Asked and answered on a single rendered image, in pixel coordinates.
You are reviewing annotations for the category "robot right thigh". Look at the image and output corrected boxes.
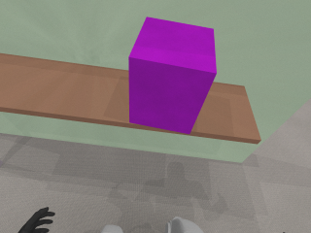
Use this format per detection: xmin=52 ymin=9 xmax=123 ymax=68
xmin=164 ymin=218 xmax=204 ymax=233

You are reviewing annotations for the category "table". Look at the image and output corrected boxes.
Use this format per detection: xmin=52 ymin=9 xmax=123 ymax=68
xmin=0 ymin=52 xmax=261 ymax=167

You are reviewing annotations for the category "carton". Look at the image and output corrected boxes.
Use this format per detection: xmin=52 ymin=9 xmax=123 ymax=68
xmin=128 ymin=17 xmax=217 ymax=134

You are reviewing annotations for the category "robot left hand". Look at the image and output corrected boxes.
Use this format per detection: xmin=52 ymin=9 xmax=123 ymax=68
xmin=18 ymin=207 xmax=55 ymax=233

